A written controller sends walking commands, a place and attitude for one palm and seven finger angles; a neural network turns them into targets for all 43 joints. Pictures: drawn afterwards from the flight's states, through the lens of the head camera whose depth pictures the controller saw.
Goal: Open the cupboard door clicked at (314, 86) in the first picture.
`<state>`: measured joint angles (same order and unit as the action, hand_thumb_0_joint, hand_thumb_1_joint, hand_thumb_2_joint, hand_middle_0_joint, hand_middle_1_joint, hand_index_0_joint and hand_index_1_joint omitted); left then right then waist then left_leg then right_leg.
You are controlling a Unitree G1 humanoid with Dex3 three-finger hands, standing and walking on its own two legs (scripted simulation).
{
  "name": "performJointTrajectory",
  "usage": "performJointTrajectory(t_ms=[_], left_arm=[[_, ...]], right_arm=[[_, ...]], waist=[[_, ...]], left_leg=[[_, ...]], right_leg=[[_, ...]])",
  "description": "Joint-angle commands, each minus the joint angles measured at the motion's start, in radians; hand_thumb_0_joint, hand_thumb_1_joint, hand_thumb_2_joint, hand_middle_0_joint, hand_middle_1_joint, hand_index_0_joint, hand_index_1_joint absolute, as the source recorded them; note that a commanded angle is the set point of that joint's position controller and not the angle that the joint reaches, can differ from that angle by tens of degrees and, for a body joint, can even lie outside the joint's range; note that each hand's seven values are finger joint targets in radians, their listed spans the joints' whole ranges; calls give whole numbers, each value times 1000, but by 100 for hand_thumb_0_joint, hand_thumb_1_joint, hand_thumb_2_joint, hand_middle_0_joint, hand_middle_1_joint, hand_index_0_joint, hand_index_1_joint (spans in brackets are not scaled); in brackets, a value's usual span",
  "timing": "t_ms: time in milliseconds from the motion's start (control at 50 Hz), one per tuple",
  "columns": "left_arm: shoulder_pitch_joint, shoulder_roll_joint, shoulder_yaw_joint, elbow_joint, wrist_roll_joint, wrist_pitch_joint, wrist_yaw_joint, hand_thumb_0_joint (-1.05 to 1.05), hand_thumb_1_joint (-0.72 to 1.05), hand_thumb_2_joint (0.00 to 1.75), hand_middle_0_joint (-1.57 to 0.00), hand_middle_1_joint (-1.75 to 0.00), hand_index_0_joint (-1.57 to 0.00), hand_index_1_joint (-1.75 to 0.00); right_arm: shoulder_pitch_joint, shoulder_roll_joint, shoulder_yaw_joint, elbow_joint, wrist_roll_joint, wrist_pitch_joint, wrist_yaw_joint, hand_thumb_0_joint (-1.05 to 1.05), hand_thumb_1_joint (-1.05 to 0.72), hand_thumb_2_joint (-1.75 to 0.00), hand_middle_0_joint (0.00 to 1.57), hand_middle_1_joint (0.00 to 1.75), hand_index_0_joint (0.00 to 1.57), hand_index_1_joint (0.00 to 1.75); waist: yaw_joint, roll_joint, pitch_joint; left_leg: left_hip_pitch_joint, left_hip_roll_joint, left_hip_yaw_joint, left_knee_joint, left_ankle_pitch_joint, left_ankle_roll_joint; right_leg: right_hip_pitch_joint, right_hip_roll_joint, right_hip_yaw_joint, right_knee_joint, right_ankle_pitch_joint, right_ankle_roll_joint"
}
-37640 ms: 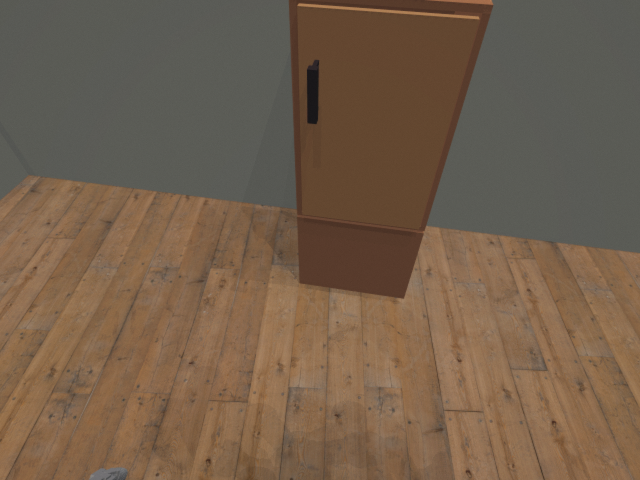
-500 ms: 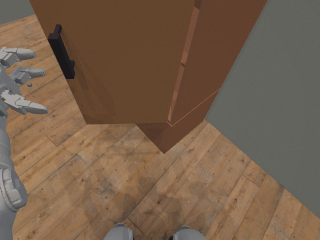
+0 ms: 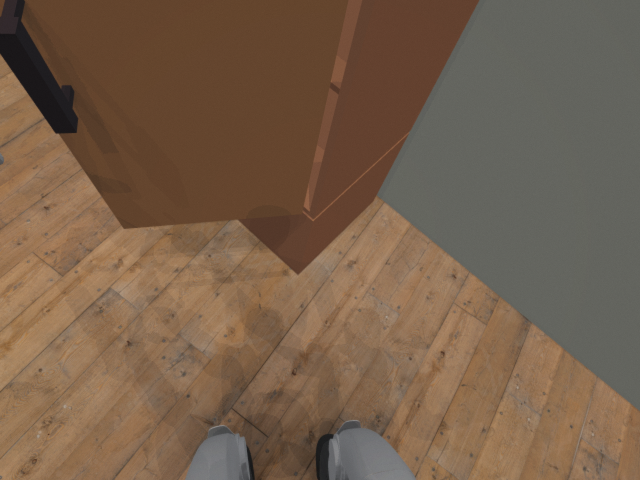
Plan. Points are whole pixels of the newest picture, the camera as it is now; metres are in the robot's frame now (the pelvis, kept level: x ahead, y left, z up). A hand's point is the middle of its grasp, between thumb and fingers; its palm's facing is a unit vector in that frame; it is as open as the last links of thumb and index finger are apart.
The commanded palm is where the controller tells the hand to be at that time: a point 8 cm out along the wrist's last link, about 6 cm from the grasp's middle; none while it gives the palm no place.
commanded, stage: move the hooked fingers beside the handle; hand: left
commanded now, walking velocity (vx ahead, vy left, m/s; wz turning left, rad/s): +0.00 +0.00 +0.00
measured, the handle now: (42, 68) +0.56 +0.26 +0.11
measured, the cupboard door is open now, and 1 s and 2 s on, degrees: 52 52 52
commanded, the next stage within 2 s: slide the fingers in behind the handle in 0.70 s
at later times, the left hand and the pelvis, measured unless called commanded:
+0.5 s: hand out of the picture +0.50 +0.32 +0.11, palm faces +0.07 -1.00 +0.00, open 14.0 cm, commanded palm +0.48 +0.36 +0.10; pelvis +0.01 +0.01 +0.00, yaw +0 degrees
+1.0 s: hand out of the picture +0.50 +0.30 +0.11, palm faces +0.06 -1.00 -0.01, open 14.0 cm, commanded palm +0.48 +0.34 +0.10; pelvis +0.00 +0.00 +0.00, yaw +1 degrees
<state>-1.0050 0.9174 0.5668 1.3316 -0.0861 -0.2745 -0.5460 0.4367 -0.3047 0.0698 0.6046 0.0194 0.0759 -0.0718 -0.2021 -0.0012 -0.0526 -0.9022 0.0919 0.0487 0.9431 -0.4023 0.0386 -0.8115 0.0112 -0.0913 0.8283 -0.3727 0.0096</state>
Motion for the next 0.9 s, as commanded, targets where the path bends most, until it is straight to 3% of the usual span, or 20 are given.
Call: performJointTrajectory(t_ms=[0, 60, 80, 120, 160, 200, 240, 260, 320, 360, 400, 480, 520, 580, 640, 680, 740, 760, 840, 880], left_arm=[[-346, 317, 32, -210, -30, -46, -18, 0, -50, 30, -30, -120, -30, -120], [-332, 363, 82, -289, -34, -62, -13, 0, -50, 30, -30, -120, -30, -120], [-320, 313, 52, -286, -36, -61, -13, 0, -50, 30, -30, -120, -30, -120], [-327, 293, 48, -315, -45, -65, -7, 0, -50, 30, -30, -120, -30, -120], [-297, 291, 61, -330, -53, -67, -2, 0, -50, 30, -30, -120, -30, -120], [-315, 243, 27, -336, -54, -60, 6, 0, -50, 30, -30, -120, -30, -120], [-306, 225, 22, -334, -58, -58, 17, 0, -50, 30, -30, -120, -30, -120], [-302, 249, 40, -343, -53, -59, 24, 0, -50, 30, -30, -120, -30, -120], [-320, 188, -9, -332, -49, -61, 37, 0, -50, 30, -30, -120, -30, -120], [-315, 210, 11, -325, -51, -67, 46, 0, -50, 30, -30, -120, -30, -120], [-322, 193, 0, -330, -48, -71, 52, 0, -50, 30, -30, -120, -30, -120], [-316, 198, 0, -287, -50, -73, 53, 0, -50, 30, -30, -120, -30, -120], [-300, 237, 22, -265, -41, -70, 54, 0, -50, 30, -30, -120, -30, -120], [-321, 206, -6, -301, -43, -87, 47, 0, -50, 30, -30, -120, -30, -120], [-331, 204, 3, -300, -60, -96, 42, 0, -50, 30, -30, -120, -30, -120], [-322, 214, 9, -301, -59, -93, 36, 0, -50, 30, -30, -120, -30, -120], [-344, 166, -37, -274, -59, -81, 35, 0, -50, 30, -30, -120, -30, -120], [-349, 215, -5, -268, -54, -79, 40, 0, -50, 30, -30, -120, -30, -120], [-385, 199, -26, -276, -51, -84, 50, 0, -50, 30, -30, -120, -30, -120], [-368, 240, 2, -270, -45, -86, 54, 0, -50, 30, -30, -120, -30, -120]], right_arm=[[185, -210, -79, -45, -7, -1, -12, 0, -90, -90, 20, 30, 20, 30], [191, -213, -90, -51, -14, 2, -5, 0, -90, -90, 20, 30, 20, 30], [191, -207, -87, -52, -14, 7, 1, 0, -90, -90, 20, 30, 20, 30], [190, -206, -92, -47, -15, 12, 6, 0, -90, -90, 20, 30, 20, 30], [188, -206, -97, -52, -16, 14, 10, 0, -90, -90, 20, 30, 20, 30], [184, -200, -95, -46, -15, 20, 13, 0, -90, -90, 20, 30, 20, 30], [182, -199, -94, -50, -17, 21, 14, 0, -90, -90, 20, 30, 20, 30], [180, -201, -97, -49, -18, 22, 13, 0, -90, -90, 20, 30, 20, 30], [168, -193, -93, -49, -16, 22, 16, 0, -90, -90, 20, 30, 20, 30], [166, -198, -93, -51, -15, 20, 13, 0, -90, -90, 20, 30, 20, 30], [162, -194, -93, -50, -18, 19, 13, 0, -90, -90, 20, 30, 20, 30], [150, -196, -88, -53, -13, 13, 10, 0, -90, -90, 20, 30, 20, 30], [148, -201, -87, -60, -10, 9, 7, 0, -90, -90, 20, 30, 20, 30], [143, -193, -84, -59, -12, 11, 8, 0, -90, -90, 20, 30, 20, 30], [147, -196, -86, -55, -12, 10, 4, 0, -90, -90, 20, 30, 20, 30], [144, -197, -89, -52, -9, 9, 4, 0, -90, -90, 20, 30, 20, 30], [143, -193, -81, -47, -7, 11, 1, 0, -90, -90, 20, 30, 20, 30], [143, -200, -83, -45, -7, 10, -2, 0, -90, -90, 20, 30, 20, 30], [148, -195, -78, -43, -8, 3, -5, 0, -90, -90, 20, 30, 20, 30], [152, -200, -80, -41, -7, 1, -7, 0, -90, -90, 20, 30, 20, 30]], waist=[[26, 216, -487], [51, 288, -556], [45, 291, -550], [39, 284, -529], [53, 300, -548], [39, 289, -512], [41, 290, -491], [48, 282, -505], [33, 276, -458], [39, 262, -472], [37, 262, -474], [31, 208, -453], [38, 192, -438], [38, 261, -471], [31, 211, -467], [36, 233, -488], [18, 216, -422], [25, 208, -431], [13, 220, -433], [21, 211, -466]], left_leg=[[459, -39, -102, -79, 432, -2], [542, -34, -115, -74, 524, -15], [560, -32, -117, -73, 540, -18], [582, -26, -123, -76, 547, -20], [612, -24, -130, -76, 603, -27], [608, -23, -129, -80, 585, -26], [611, -24, -132, -87, 585, -27], [614, -22, -136, -88, 592, -30], [597, -24, -135, -95, 538, -30], [595, -25, -137, -96, 548, -30], [596, -25, -135, -96, 531, -31], [536, -33, -122, -95, 474, -20], [493, -38, -118, -98, 443, -16], [549, -35, -119, -90, 486, -25], [533, -36, -122, -88, 467, -17], [534, -39, -115, -86, 460, -16], [497, -40, -114, -94, 398, -10], [481, -41, -115, -96, 379, -10], [465, -44, -111, -93, 352, -5], [461, -43, -111, -90, 351, -5]], right_leg=[[72, 55, 39, -71, 264, -18], [62, 59, 31, -56, 289, -24], [42, 60, 26, -58, 282, -24], [26, 63, 20, -65, 270, -24], [28, 66, 17, -64, 279, -27], [11, 66, 15, -71, 269, -23], [7, 68, 10, -72, 260, -29], [19, 65, 11, -71, 265, -27], [2, 64, 8, -77, 239, -27], [18, 64, 11, -73, 250, -29], [18, 61, 12, -74, 245, -27], [52, 59, 20, -72, 257, -25], [75, 57, 23, -70, 258, -26], [47, 57, 23, -64, 260, -27], [63, 61, 24, -66, 261, -28], [71, 57, 30, -68, 268, -25], [45, 58, 28, -76, 229, -26], [59, 55, 31, -77, 224, -23], [58, 55, 36, -76, 211, -25], [74, 54, 41, -76, 215, -23]])
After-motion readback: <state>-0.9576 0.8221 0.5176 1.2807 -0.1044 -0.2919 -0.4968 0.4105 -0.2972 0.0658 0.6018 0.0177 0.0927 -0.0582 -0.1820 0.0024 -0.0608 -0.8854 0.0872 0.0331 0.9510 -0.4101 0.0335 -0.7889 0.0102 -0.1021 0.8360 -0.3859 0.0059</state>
